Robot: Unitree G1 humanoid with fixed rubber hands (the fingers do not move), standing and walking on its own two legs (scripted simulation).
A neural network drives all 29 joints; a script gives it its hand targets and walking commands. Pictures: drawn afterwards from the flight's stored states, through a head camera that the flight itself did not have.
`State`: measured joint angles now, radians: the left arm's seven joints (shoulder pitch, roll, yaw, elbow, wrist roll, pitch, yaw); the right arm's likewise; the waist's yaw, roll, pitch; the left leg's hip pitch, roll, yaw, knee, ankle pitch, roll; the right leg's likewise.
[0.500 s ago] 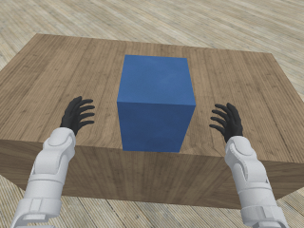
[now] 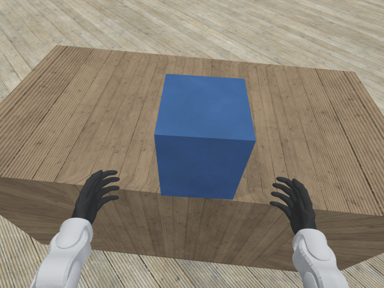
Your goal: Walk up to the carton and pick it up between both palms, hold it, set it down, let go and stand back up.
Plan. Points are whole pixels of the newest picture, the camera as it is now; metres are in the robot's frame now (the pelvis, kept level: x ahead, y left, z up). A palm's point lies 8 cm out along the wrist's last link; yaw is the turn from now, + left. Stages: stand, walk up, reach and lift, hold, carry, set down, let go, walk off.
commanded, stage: set down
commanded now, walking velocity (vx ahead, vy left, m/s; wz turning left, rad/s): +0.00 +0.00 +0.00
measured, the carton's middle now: (200, 139) +0.47 +0.00 +0.01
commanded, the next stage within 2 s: none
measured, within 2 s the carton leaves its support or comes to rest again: neither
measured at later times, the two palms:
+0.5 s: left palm (92, 251) +0.19 +0.21 -0.03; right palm (297, 261) +0.19 -0.20 -0.02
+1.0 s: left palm (84, 272) +0.15 +0.22 -0.04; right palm (298, 282) +0.15 -0.20 -0.04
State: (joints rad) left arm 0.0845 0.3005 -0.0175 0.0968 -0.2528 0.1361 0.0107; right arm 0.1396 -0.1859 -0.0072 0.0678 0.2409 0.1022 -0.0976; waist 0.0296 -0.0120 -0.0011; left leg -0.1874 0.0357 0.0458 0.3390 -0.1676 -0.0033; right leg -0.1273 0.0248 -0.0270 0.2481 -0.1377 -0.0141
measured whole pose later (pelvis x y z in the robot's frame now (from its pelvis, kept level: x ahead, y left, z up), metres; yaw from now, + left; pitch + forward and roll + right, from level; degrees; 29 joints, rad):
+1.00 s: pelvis +0.02 +0.00 +0.00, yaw -2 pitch -1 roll -1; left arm 0.44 0.25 -0.04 0.12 -0.13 0.16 0.02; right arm 0.47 -0.11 0.03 0.20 0.13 -0.02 -0.05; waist 0.06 -0.02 0.00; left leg -0.10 0.04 0.08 0.32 -0.20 -0.01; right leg -0.08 0.03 0.01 0.28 -0.18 -0.02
